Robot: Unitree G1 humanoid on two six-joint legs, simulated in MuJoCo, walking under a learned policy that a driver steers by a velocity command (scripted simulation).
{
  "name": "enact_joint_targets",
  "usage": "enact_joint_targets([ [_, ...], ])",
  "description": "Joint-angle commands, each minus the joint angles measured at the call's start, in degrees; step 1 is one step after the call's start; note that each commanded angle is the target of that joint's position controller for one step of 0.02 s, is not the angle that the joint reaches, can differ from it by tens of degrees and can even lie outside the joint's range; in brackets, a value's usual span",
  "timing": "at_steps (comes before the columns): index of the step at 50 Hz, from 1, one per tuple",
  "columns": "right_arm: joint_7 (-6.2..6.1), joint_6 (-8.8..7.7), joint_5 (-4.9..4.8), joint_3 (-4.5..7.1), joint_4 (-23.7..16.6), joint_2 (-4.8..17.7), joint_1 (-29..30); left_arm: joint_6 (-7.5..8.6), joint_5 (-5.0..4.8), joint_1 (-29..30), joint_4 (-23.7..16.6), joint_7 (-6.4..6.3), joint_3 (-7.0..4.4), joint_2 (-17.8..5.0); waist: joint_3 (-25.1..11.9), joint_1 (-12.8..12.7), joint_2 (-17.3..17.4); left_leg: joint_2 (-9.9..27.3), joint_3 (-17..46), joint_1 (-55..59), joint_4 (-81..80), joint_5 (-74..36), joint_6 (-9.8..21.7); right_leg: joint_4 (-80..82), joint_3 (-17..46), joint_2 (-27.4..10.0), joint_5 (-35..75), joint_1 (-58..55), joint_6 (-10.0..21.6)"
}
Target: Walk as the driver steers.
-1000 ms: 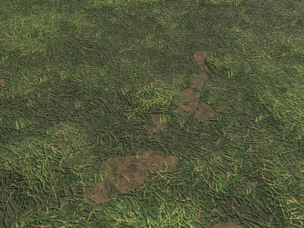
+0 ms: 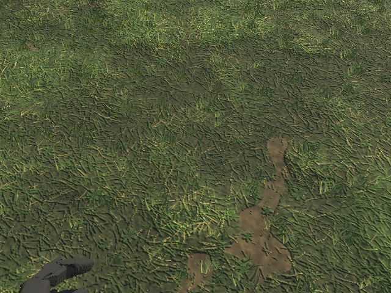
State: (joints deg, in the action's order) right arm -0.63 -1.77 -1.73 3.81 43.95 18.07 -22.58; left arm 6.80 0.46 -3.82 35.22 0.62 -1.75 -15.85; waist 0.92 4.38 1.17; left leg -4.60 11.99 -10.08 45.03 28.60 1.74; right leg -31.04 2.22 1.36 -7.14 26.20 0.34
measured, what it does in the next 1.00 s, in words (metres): walks ahead: left foot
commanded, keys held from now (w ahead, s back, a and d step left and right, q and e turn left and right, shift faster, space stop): w+q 0.32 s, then w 0.08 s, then w+e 0.60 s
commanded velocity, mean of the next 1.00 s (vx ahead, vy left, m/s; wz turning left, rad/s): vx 0.50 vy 0.00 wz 0.08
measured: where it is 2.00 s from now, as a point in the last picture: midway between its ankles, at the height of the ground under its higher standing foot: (182, 153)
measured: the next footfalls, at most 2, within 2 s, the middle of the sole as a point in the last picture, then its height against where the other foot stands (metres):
left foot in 0.48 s outside the picture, level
right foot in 1.02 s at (191, 226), level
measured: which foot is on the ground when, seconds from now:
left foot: up 0.00-0.46, down 0.48-1.00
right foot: down 0.00-0.48, up 0.50-1.00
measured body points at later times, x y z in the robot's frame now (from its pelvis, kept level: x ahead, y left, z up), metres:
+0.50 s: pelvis +0.26 +0.05 -0.01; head +0.30 +0.07 +0.44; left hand +0.17 +0.33 -0.13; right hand +0.56 -0.10 -0.07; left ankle +0.34 +0.17 -0.73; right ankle +0.11 -0.12 -0.70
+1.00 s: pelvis +0.53 +0.09 -0.01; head +0.57 +0.09 +0.44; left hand +0.73 +0.34 -0.09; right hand +0.57 -0.20 -0.13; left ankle +0.34 +0.18 -0.72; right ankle +0.67 +0.00 -0.72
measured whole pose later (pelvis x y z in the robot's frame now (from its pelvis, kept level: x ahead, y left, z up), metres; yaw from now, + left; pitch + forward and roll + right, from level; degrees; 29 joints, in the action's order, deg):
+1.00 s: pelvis +0.53 +0.09 -0.01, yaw +2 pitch +2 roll +2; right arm -1.0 -2.3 -0.8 4.3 48.2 16.6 -18.8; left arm 2.0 -1.2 -5.0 39.3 3.8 -2.3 -15.0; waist 2.4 3.3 -1.4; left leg 0.9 -15.4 7.0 20.1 26.3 -1.3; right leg -34.8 -3.5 -1.6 -6.1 31.2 5.2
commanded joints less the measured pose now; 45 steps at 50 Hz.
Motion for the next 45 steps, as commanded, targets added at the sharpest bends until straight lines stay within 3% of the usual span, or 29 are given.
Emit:
enact_joint_targets([
  [1, 0.00, -1.22, -0.87, 0.73, -6.1, 7.1, -0.2, -0.57, -0.22, -16.7, 0.2, -0.28, -3.93, -9.5, -10.8, -9.3, -11.3, 4.4, -2.0, -35.6, 29.4, -0.5, -1.1, 14.1, 36.7, -23.8, -24.7, -39.6, 11.6],
  [2, -0.08, -0.88, -0.18, 0.97, -6.8, 7.5, 3.7, -0.85, 0.06, -14.0, 0.0, -0.38, -3.38, -8.0, -6.1, -8.9, -7.1, 6.3, -3.9, -34.6, 29.1, -4.9, -1.5, 14.3, 27.9, -21.3, -16.8, -33.2, 10.0],
  [3, 0.06, -0.78, 0.43, 1.09, -7.5, 6.9, 5.9, -1.00, 0.23, -11.9, 0.5, -0.36, -2.93, -6.7, -2.7, -7.9, -5.9, 7.7, -4.2, -33.4, 26.6, -7.9, -1.8, 15.5, 21.7, -18.7, -9.4, -27.7, 9.5],
  [4, 0.39, -0.51, 0.33, 1.26, -7.9, 6.0, 6.3, -0.93, 0.52, -10.7, 0.9, -0.47, -2.63, -5.8, -1.2, -6.6, -7.4, 9.2, -4.4, -31.2, 24.7, -9.8, -1.9, 16.9, 17.1, -17.0, -5.1, -24.1, 9.0],
  [6, 0.83, 0.26, -0.08, 0.95, -8.1, 3.8, 6.1, -0.44, 0.22, -10.1, 1.9, -0.46, -2.76, -5.5, -0.2, -5.7, -8.4, 10.2, -5.9, -28.9, 22.4, -11.4, -2.1, 19.5, 11.2, -15.6, -0.5, -20.8, 9.3],
  [10, 1.27, 0.75, 0.59, 0.31, -10.0, 1.8, 10.4, -0.04, -0.12, -10.9, 4.2, -0.54, -3.82, -8.0, 1.2, -5.8, -5.6, 11.1, -6.2, -31.9, 13.8, -17.4, -3.0, 22.0, 4.1, -16.8, 7.8, -21.7, 10.9],
  [15, 3.04, -0.22, 0.45, -0.45, -11.7, 0.7, 18.4, -0.92, -0.55, -12.0, 6.5, -0.99, -4.32, -10.3, 2.8, -8.4, -4.1, 10.0, -10.4, -28.4, -1.6, -29.6, -1.9, 22.4, -5.6, -15.4, 11.4, -23.4, 8.9],
  [19, 3.98, -0.49, 0.34, -0.62, -14.2, 0.7, 23.6, -2.00, -1.86, -15.9, 9.2, -0.72, -4.72, -11.8, 4.4, -9.1, -3.8, 8.1, -12.6, -26.3, -8.4, -25.2, 0.9, 20.6, -7.6, -17.5, 16.8, -28.3, 8.2],
  [21, 3.98, -0.56, 0.87, 0.09, -14.5, 2.2, 22.2, -2.60, -2.47, -16.5, 10.2, -0.72, -4.98, -13.3, 2.4, -6.7, -5.3, 5.0, -14.7, -20.1, -10.6, -19.5, 3.3, 15.3, -8.5, -18.1, 33.5, -30.3, 7.8],
  [22, 3.72, -0.49, 1.13, 1.11, -13.5, 4.0, 17.5, -2.99, -2.69, -16.2, 10.8, -0.80, -4.93, -13.9, -0.7, -3.1, -5.8, 3.1, -15.7, -12.6, -12.7, -18.6, 4.7, 8.8, -9.3, -17.6, 42.0, -30.0, 7.1],
  [23, 3.14, -0.41, 1.06, 2.62, -11.0, 6.6, 8.6, -3.27, -2.73, -16.0, 11.1, -0.98, -4.33, -13.2, -5.5, 1.9, -5.0, 1.5, -16.4, 1.1, -16.3, -22.8, 6.4, -1.5, -11.2, -15.6, 43.7, -25.5, 5.7],
  [24, 2.01, 0.05, 1.37, 4.04, -8.7, 10.9, -1.2, -2.92, -1.44, -16.2, 10.1, -1.04, -2.88, -10.4, -12.6, 5.9, -0.8, 10.1, -5.9, 20.3, -13.8, -26.4, 9.1, -18.2, -11.1, -13.0, 25.4, -11.4, 3.6],
  [25, 1.51, -0.28, 1.85, 4.22, -8.5, 15.8, -1.5, -1.94, -0.82, -23.7, 8.8, -0.03, -0.24, -2.6, -21.8, -0.1, 12.9, 27.5, 23.7, 36.7, -18.4, -18.3, 19.3, -39.4, -6.0, -2.0, -25.8, 9.6, 0.3],
  [26, 1.65, -0.79, 1.80, 2.98, -9.1, 10.3, -2.6, -0.92, -2.75, -17.8, 9.7, 0.22, -1.96, -9.3, -23.7, 4.5, 5.1, 28.1, 28.0, 33.1, -24.3, -14.2, 18.4, -45.2, 4.8, -1.9, -27.7, 13.0, 0.7],
  [27, 1.78, -1.35, 1.96, 2.19, -8.0, 8.6, 0.4, -0.63, -4.33, -12.1, 7.2, 0.28, -2.79, -11.2, -13.3, 3.7, 4.9, 25.8, 17.1, 25.5, -25.8, -18.1, 15.3, -45.0, 4.0, -4.3, -23.1, 17.0, 1.1],
  [28, 1.84, -1.78, 1.68, 1.67, -7.3, 6.8, 3.9, -0.61, -3.64, -10.6, 6.9, -0.15, -2.51, -9.9, -8.3, 1.1, 2.8, 23.1, 10.0, 17.8, -27.0, -22.3, 13.2, -41.0, 2.9, -7.0, -17.8, 15.8, 1.0],
  [29, 2.00, -2.14, 1.78, 1.09, -7.2, 4.5, 7.1, -1.03, -2.35, -10.5, 7.3, -0.39, -2.71, -9.5, -5.0, -1.0, 3.2, 20.8, 4.8, 11.7, -28.7, -25.5, 11.9, -38.0, 2.5, -8.4, -14.2, 13.9, 0.5],
  [31, 2.16, -3.29, 2.41, 0.84, -6.9, 2.6, 9.8, -2.80, -2.37, -14.9, 9.1, -0.35, -2.71, -7.6, -3.8, -4.2, 4.5, 19.0, -0.9, 4.7, -33.2, -27.2, 11.1, -36.4, 3.3, -9.9, -9.0, 7.4, -0.4],
  [34, 1.84, -4.78, 2.68, 1.33, -4.7, 3.3, 10.6, -4.44, -2.30, -14.0, 8.9, -0.69, -2.45, -5.1, -0.4, -5.4, 2.4, 18.8, -7.8, 1.1, -37.0, -32.1, 10.9, -33.1, 4.1, -9.8, -4.4, 9.3, -1.8],
  [36, 1.28, -4.91, 2.96, 1.50, -3.4, 3.6, 9.7, -4.47, -2.08, -11.4, 8.0, -0.66, -2.41, -4.7, 1.2, -4.8, 2.0, 18.0, -11.8, 2.3, -37.7, -33.8, 10.1, -27.8, 4.9, -9.4, 1.5, 12.3, -2.2],
  [40, 0.52, -4.55, 2.54, 1.78, -1.9, 5.2, 8.8, -3.83, -1.72, -4.7, 5.9, 0.74, -1.59, -3.0, 3.3, -2.3, 1.1, 16.9, -18.5, 4.0, -38.9, -33.9, 8.1, -13.6, 0.9, -8.2, 12.4, 11.0, -1.3],
  [45, 0.02, -2.51, 1.22, 2.61, 1.0, 7.4, 4.2, -3.79, -1.64, 2.8, 1.4, 2.68, -1.15, -2.8, 5.6, 0.1, 0.4, 20.5, -21.2, 14.9, -35.1, -40.1, 7.2, -5.7, -2.9, -6.9, 7.6, 15.2, 1.7],
])
Velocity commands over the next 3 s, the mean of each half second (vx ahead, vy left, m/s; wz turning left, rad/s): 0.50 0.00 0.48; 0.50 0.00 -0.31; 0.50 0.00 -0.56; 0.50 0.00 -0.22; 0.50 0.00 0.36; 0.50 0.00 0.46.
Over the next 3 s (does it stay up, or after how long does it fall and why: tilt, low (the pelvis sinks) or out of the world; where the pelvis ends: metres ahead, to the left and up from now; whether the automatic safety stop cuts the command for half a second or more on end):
stays up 1.62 -0.11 0.00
